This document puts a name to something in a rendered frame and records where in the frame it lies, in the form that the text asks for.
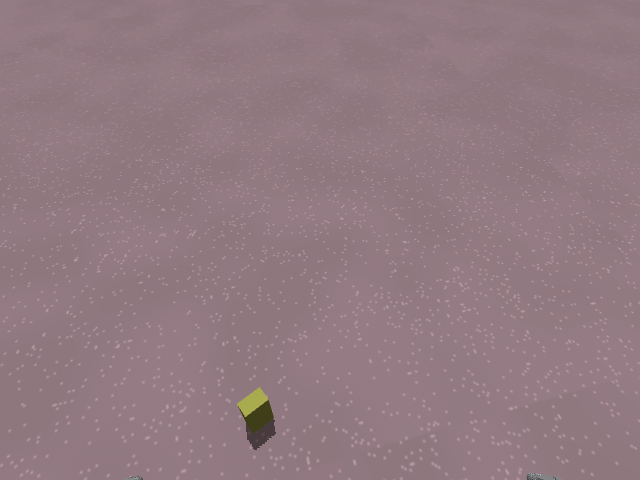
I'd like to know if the carton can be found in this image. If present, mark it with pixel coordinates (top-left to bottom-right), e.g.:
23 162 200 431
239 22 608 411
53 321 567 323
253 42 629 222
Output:
237 387 274 434

